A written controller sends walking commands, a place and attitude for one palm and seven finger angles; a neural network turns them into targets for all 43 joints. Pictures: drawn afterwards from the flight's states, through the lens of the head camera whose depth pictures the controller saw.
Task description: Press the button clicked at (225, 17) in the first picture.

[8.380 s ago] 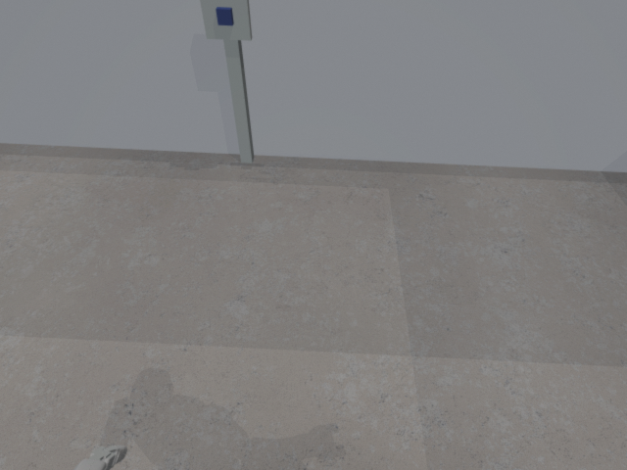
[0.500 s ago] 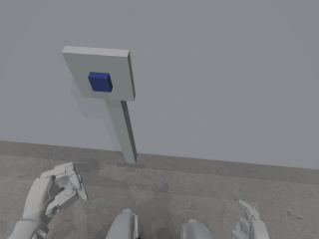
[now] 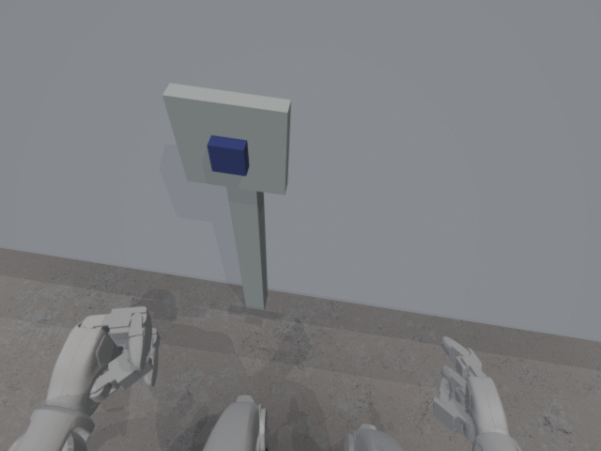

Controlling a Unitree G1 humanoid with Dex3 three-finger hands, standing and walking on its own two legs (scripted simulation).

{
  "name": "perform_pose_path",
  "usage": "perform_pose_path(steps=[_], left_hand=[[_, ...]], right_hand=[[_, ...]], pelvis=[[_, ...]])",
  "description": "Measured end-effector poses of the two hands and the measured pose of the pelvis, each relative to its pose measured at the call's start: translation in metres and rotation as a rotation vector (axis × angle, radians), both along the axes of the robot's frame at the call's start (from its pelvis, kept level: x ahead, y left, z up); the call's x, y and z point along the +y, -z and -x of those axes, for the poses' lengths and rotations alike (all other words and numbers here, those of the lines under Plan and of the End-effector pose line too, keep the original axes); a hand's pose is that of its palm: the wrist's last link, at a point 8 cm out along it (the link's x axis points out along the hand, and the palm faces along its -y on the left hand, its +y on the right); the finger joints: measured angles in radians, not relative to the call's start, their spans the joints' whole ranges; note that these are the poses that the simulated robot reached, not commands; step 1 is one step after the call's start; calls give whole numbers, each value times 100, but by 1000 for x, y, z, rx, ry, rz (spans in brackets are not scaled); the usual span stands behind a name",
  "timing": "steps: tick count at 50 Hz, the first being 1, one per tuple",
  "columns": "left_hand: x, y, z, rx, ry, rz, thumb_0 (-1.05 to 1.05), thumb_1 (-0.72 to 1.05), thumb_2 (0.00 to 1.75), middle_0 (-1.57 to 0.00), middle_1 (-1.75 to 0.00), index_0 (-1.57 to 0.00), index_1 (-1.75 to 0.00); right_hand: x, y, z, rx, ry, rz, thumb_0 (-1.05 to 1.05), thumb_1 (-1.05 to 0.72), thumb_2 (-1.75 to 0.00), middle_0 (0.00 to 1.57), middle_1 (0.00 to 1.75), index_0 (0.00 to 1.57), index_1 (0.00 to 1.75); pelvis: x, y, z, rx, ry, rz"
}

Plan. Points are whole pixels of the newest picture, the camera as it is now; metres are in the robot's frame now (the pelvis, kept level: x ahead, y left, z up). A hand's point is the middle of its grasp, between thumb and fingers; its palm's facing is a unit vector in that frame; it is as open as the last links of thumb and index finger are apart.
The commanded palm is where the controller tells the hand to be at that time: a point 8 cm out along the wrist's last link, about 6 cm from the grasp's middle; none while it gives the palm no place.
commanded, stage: raise the hand and make a fist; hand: left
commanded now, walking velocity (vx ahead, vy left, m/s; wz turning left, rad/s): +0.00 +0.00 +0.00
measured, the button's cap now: (229, 154) +0.53 +0.16 +0.05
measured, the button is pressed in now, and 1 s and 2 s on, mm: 0 0 0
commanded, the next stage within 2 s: aim a knuckle at the button in 0.66 s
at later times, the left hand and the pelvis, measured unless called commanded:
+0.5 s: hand (146, 343) +0.23 +0.20 +0.05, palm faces -0.08 -1.00 -0.05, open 3.1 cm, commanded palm +0.21 +0.25 +0.05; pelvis +0.01 -0.01 +0.00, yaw +0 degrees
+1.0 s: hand (177, 324) +0.26 +0.17 +0.03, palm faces -0.11 -0.99 -0.04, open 3.1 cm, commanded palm +0.25 +0.23 +0.04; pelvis +0.00 -0.03 -0.01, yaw +0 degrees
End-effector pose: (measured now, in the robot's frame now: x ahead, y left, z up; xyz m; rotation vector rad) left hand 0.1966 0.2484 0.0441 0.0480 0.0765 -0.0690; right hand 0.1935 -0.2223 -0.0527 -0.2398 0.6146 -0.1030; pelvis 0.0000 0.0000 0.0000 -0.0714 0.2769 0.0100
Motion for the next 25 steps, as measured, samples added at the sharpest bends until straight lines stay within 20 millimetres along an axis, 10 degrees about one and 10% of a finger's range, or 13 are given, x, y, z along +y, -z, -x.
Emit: perform_pose_path(steps=[25], left_hand=[[4, -9, -18, -17, 7, -6, 1, 90, 90, -130, -150, -130, -150]], right_hand=[[-26, 7, 30, 86, 56, 31, 1, -91, -90, 20, 30, 21, 30]], pelvis=[[-5, -3, -6, 7, 7, -6]])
